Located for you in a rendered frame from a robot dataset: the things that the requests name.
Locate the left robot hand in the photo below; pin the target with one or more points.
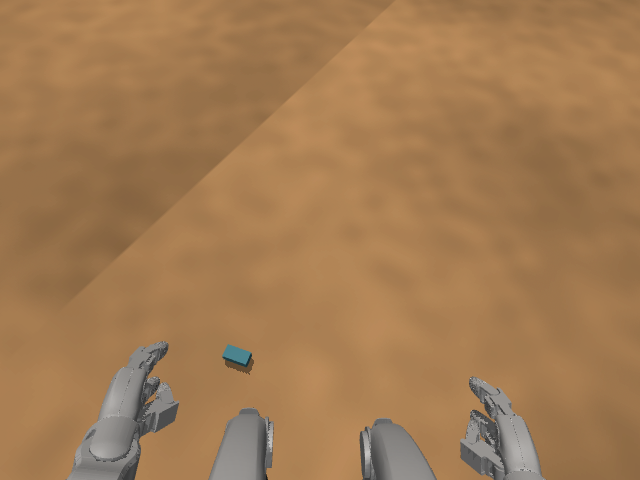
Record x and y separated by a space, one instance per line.
130 389

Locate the right robot hand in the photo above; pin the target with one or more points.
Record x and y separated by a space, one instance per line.
508 445

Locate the left robot arm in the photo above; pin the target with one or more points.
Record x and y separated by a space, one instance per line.
110 450

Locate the small box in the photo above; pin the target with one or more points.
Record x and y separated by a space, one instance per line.
237 355

